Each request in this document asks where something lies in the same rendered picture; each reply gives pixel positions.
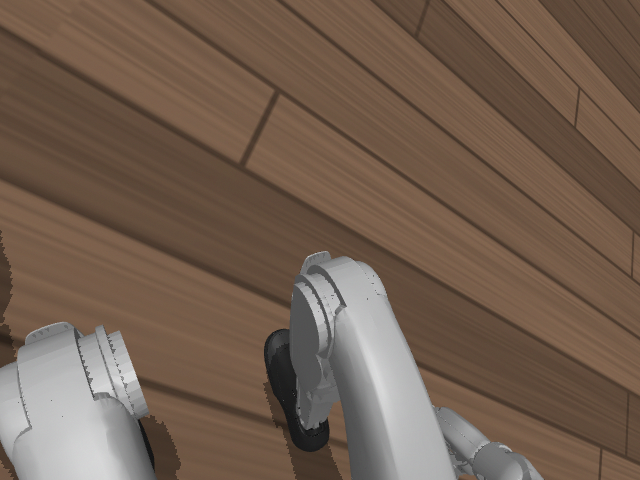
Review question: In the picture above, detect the right robot foot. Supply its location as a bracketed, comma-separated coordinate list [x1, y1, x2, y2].
[264, 329, 329, 452]

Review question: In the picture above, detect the left robot foot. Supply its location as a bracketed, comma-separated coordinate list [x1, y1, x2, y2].
[138, 419, 155, 472]

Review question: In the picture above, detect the right robot hand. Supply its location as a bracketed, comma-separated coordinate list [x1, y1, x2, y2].
[432, 404, 491, 480]

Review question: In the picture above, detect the right robot arm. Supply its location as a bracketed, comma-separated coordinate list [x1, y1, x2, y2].
[472, 442, 544, 480]

